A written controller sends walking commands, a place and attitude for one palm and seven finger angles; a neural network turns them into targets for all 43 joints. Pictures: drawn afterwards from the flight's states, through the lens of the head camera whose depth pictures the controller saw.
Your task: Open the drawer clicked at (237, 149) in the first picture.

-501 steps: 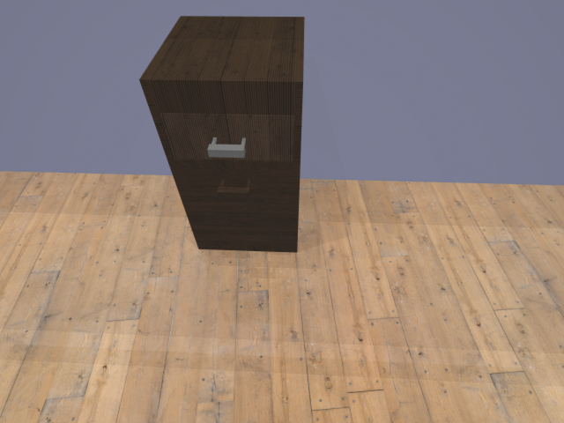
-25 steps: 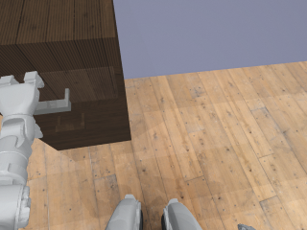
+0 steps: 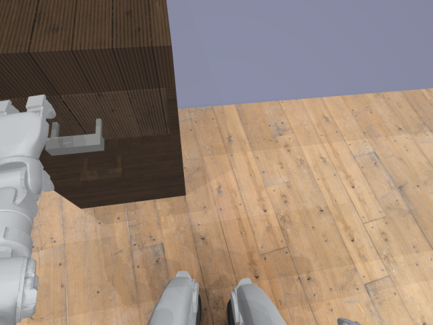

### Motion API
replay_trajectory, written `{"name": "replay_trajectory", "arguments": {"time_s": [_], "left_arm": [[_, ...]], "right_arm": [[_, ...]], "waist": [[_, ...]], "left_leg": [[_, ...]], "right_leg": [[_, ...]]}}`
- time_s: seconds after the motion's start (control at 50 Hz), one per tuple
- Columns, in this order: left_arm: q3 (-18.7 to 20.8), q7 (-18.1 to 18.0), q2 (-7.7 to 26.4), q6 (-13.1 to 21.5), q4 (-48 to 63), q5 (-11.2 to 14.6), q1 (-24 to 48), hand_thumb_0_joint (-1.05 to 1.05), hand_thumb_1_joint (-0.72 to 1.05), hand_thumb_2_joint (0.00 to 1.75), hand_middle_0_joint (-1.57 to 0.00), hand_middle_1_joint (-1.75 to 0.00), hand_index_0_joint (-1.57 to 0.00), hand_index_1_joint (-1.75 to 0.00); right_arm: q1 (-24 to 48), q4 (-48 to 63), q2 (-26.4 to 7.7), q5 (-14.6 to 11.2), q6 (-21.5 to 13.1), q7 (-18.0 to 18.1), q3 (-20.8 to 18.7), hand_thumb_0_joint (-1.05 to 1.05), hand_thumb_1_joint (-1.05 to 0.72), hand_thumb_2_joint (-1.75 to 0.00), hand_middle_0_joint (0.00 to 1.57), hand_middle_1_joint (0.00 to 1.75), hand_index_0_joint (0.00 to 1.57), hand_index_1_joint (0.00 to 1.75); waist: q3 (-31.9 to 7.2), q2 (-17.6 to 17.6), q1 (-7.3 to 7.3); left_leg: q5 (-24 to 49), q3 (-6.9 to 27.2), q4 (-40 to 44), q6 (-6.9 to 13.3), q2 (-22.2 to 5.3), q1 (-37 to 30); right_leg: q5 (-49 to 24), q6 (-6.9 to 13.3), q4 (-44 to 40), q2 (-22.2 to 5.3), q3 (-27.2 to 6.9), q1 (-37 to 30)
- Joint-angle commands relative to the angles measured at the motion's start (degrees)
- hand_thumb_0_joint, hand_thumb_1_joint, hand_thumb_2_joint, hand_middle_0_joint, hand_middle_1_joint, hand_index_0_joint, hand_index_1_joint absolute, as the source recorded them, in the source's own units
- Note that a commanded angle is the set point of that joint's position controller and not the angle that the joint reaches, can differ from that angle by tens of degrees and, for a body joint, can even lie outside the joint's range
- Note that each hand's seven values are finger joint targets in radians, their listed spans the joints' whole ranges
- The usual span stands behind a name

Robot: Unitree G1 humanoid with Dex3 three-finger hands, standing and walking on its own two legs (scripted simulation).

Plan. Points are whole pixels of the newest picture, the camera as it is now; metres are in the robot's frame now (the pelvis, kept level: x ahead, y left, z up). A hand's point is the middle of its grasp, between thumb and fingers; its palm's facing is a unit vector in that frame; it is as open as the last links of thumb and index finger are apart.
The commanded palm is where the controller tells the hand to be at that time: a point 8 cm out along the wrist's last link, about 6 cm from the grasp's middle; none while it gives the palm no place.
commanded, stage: move the hooked fingers above the handle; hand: left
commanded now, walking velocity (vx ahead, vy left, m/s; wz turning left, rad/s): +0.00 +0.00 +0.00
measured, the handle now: (76, 134) +0.49 +0.31 -0.07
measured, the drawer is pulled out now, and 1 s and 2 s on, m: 0.00 0.00 0.00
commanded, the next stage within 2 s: lower the fingers behind the handle in 1.44 s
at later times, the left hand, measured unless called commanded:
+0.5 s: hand (32, 151) +0.42 +0.35 -0.01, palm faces -0.05 +0.02 -1.00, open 13.8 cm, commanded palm +0.42 +0.30 +0.05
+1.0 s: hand (35, 147) +0.42 +0.34 -0.01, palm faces -0.09 +0.02 -1.00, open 13.8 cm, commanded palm +0.43 +0.30 +0.05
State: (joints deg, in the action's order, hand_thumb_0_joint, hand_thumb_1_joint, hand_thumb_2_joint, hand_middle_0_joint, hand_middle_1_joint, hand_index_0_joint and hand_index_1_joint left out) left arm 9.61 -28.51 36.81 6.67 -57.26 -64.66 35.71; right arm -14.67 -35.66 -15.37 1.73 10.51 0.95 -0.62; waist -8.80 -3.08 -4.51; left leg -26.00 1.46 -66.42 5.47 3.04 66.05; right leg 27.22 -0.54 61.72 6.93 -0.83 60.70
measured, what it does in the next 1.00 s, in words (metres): stands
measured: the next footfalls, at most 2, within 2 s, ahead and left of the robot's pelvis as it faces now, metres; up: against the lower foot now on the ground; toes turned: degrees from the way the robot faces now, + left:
none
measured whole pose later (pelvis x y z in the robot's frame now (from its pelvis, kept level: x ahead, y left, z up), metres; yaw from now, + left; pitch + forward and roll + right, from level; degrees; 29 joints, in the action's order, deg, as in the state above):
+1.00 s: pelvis +0.01 -0.01 +0.01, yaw +1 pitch +25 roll -5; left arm 6.9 -24.5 37.4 5.2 -59.8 -62.6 36.1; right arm -15.7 -36.2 -14.8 0.8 10.1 1.7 -0.1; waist -9.0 -2.9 -4.3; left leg -25.3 1.8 -63.1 4.7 2.9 62.8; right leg 26.5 0.5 58.8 6.9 -0.7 57.7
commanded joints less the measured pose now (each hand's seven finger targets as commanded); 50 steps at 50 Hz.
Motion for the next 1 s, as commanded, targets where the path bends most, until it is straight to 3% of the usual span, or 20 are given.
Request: {"name": "replay_trajectory", "arguments": {"time_s": [0.0,0.06,0.08,0.1,0.16,0.2,0.26,0.28,0.3,0.38,0.46,0.56,0.62,0.7,0.76,0.84,0.88,0.92,0.96,0.98], "left_arm": [[-6.21,3.80,8.97,-1.72,14.69,4.71,24.65,0.00,-0.50,0.30,-0.30,-1.20,-0.30,-1.20],[-15.39,9.80,-1.04,-0.04,16.37,6.40,27.69,0.00,-0.50,0.30,-0.30,-1.20,-0.30,-1.20],[-13.49,10.80,1.74,1.11,15.37,5.38,27.14,0.00,-0.50,0.30,-0.30,-1.20,-0.30,-1.20],[-14.88,11.57,0.29,1.59,13.16,5.26,26.59,0.00,-0.50,0.30,-0.30,-1.20,-0.30,-1.20],[-9.52,10.20,6.14,4.46,12.18,3.07,27.74,0.00,-0.50,0.30,-0.30,-1.20,-0.30,-1.20],[-4.38,7.27,10.37,5.53,10.92,1.97,24.71,0.00,-0.50,0.30,-0.30,-1.20,-0.30,-1.20],[7.17,1.97,22.12,3.97,8.76,1.00,17.09,0.00,-0.50,0.30,-0.30,-1.20,-0.30,-1.20],[7.28,0.36,21.89,2.71,8.67,0.71,14.00,0.00,-0.50,0.30,-0.30,-1.20,-0.30,-1.20],[7.21,-1.31,21.84,1.62,9.86,0.17,14.88,0.00,-0.50,0.30,-0.30,-1.20,-0.30,-1.20],[6.44,-2.97,21.32,-0.80,11.98,0.56,15.89,0.00,-0.50,0.30,-0.30,-1.20,-0.30,-1.20],[-1.79,2.29,12.92,0.32,15.48,3.90,19.90,0.00,-0.50,0.30,-0.30,-1.20,-0.30,-1.20],[-13.08,8.77,1.70,4.74,16.28,5.36,25.40,0.00,-0.50,0.30,-0.30,-1.20,-0.30,-1.20],[-8.59,8.10,7.01,6.74,13.67,3.91,25.31,0.00,-0.50,0.30,-0.30,-1.20,-0.30,-1.20],[0.47,2.89,15.68,5.94,9.64,1.53,22.30,0.00,-0.50,0.30,-0.30,-1.20,-0.30,-1.20],[7.93,-0.96,23.30,2.17,7.93,0.43,16.42,0.00,-0.50,0.30,-0.30,-1.20,-0.30,-1.20],[5.28,-3.17,22.11,-2.46,7.08,0.50,18.52,0.00,-0.50,0.30,-0.30,-1.20,-0.30,-1.20],[5.30,-1.68,23.48,-2.64,8.17,1.10,20.80,0.00,-0.50,0.30,-0.30,-1.20,-0.30,-1.20],[1.65,1.10,19.54,-1.38,10.81,2.49,23.13,0.00,-0.50,0.30,-0.30,-1.20,-0.30,-1.20],[-5.65,4.73,10.95,0.73,13.00,3.94,25.25,0.00,-0.50,0.30,-0.30,-1.20,-0.30,-1.20],[-6.34,6.22,9.72,1.92,12.68,4.40,23.59,0.00,-0.50,0.30,-0.30,-1.20,-0.30,-1.20]], "right_arm": [[-9.12,1.76,-10.98,-0.32,-1.88,1.22,-5.04,0.00,-0.90,-0.90,0.20,0.30,0.20,0.30],[-9.20,0.12,-9.79,-0.49,-3.08,2.25,-4.99,0.00,-0.90,-0.90,0.20,0.30,0.20,0.30],[-9.21,-0.83,-9.91,-0.60,-3.05,2.86,-4.90,0.00,-0.90,-0.90,0.20,0.30,0.20,0.30],[-9.30,-1.11,-9.50,-0.58,-3.07,3.08,-4.43,0.00,-0.90,-0.90,0.20,0.30,0.20,0.30],[-8.93,-1.37,-9.38,-0.32,-2.99,3.20,-3.85,0.00,-0.90,-0.90,0.20,0.30,0.20,0.30],[-8.35,0.07,-9.31,0.00,-2.66,2.59,-3.56,0.00,-0.90,-0.90,0.20,0.30,0.20,0.30],[-6.52,2.86,-9.88,0.72,-0.98,1.56,-2.43,0.00,-0.90,-0.90,0.20,0.30,0.20,0.30],[-5.96,4.41,-9.42,0.78,-0.42,1.18,-2.12,0.00,-0.90,-0.90,0.20,0.30,0.20,0.30],[-5.56,5.01,-9.39,0.68,-0.01,1.02,-2.26,0.00,-0.90,-0.90,0.20,0.30,0.20,0.30],[-6.12,5.35,-10.38,0.16,0.00,0.43,-3.08,0.00,-0.90,-0.90,0.20,0.30,0.20,0.30],[-7.65,3.57,-10.41,-0.58,-1.48,1.30,-4.44,0.00,-0.90,-0.90,0.20,0.30,0.20,0.30],[-8.00,-0.30,-9.25,-0.68,-3.20,2.98,-4.71,0.00,-0.90,-0.90,0.20,0.30,0.20,0.30],[-8.53,-1.32,-9.49,-0.34,-3.26,3.25,-4.30,0.00,-0.90,-0.90,0.20,0.30,0.20,0.30],[-7.55,0.75,-9.71,-0.01,-2.15,2.05,-3.49,0.00,-0.90,-0.90,0.20,0.30,0.20,0.30],[-6.19,3.25,-10.16,0.60,-0.59,0.91,-2.64,0.00,-0.90,-0.90,0.20,0.30,0.20,0.30],[-6.43,4.44,-10.45,-0.05,0.12,0.50,-2.69,0.00,-0.90,-0.90,0.20,0.30,0.20,0.30],[-6.99,4.34,-11.08,-0.48,-0.36,0.96,-2.91,0.00,-0.90,-0.90,0.20,0.30,0.20,0.30],[-8.03,3.71,-10.97,-0.80,-1.23,1.57,-3.51,0.00,-0.90,-0.90,0.20,0.30,0.20,0.30],[-8.47,2.45,-10.19,-0.80,-2.30,2.07,-4.16,0.00,-0.90,-0.90,0.20,0.30,0.20,0.30],[-8.99,1.28,-10.18,-0.76,-2.68,2.35,-4.47,0.00,-0.90,-0.90,0.20,0.30,0.20,0.30]], "waist": [[-34.99,-6.60,-3.31],[-26.73,-5.89,-6.28],[-24.45,-5.02,-5.54],[-20.14,-5.74,-5.47],[-16.93,-8.57,-3.72],[-18.86,-10.63,-1.04],[-23.88,-9.51,3.95],[-24.74,-9.02,4.68],[-25.51,-5.46,3.91],[-31.17,-4.77,3.17],[-34.40,-3.91,-1.61],[-22.66,-4.18,-5.91],[-19.08,-6.56,-3.92],[-21.31,-10.72,-0.05],[-26.55,-9.70,3.87],[-27.58,-2.62,1.75],[-30.36,-3.18,1.07],[-33.41,-3.88,-0.78],[-33.44,-4.56,-3.66],[-31.56,-4.53,-3.44]], "left_leg": [[23.61,8.04,11.70,-5.09,-5.83,-45.00],[17.65,9.22,14.21,-4.43,-6.06,-45.80],[16.26,9.94,14.65,-4.74,-6.16,-44.93],[13.79,9.01,14.94,-4.40,-5.45,-42.11],[13.02,8.45,14.42,-4.65,-4.87,-38.02],[15.98,7.94,13.24,-5.24,-4.43,-36.73],[22.55,4.91,10.96,-4.78,-3.45,-31.16],[24.16,3.67,10.38,-4.37,-2.97,-29.41],[24.14,3.06,9.88,-3.66,-2.95,-27.58],[24.58,3.17,10.35,-3.73,-3.34,-30.47],[24.79,3.70,11.17,-3.16,-4.24,-37.91],[16.14,5.67,12.90,-2.93,-4.51,-38.72],[14.07,6.11,12.54,-3.44,-4.15,-35.51],[19.64,5.12,10.96,-4.48,-3.49,-32.83],[25.32,3.54,9.69,-4.48,-3.04,-30.35],[21.35,1.86,9.94,-2.77,-2.43,-26.07],[20.43,2.23,10.73,-2.71,-2.82,-28.22],[20.96,2.45,11.10,-2.50,-3.26,-32.65],[21.84,3.38,11.05,-2.52,-3.89,-37.36],[21.16,3.62,11.04,-2.60,-4.11,-38.12]], "right_leg": [[-10.47,2.75,-10.19,-1.29,3.86,-3.89],[-8.23,2.93,-13.03,-1.79,3.76,-0.60],[-7.79,3.03,-12.58,-2.05,3.67,0.93],[-6.48,3.49,-13.23,-1.91,3.61,1.33],[-5.98,4.62,-11.81,-2.23,3.52,3.75],[-6.13,5.27,-9.88,-1.86,3.90,3.39],[-9.10,5.41,-7.94,-1.48,2.95,-3.56],[-11.18,5.19,-7.78,-1.24,2.64,-6.43],[-13.32,4.78,-8.01,-1.17,2.18,-8.85],[-15.16,3.82,-7.52,-1.30,2.39,-11.90],[-15.46,2.81,-10.69,-1.45,2.10,-11.57],[-8.85,3.01,-13.63,-1.98,2.09,-2.89],[-7.08,4.09,-11.99,-1.91,2.54,0.18],[-8.27,4.97,-9.13,-1.54,3.17,0.17],[-12.21,4.91,-7.03,-1.27,2.87,-5.70],[-14.67,3.35,-8.76,-1.26,1.99,-12.19],[-14.47,2.97,-9.08,-1.53,1.71,-12.92],[-14.72,2.74,-10.41,-1.50,1.65,-13.18],[-14.11,2.67,-11.76,-1.54,1.73,-10.18],[-13.16,2.71,-12.28,-1.44,1.67,-8.67]]}}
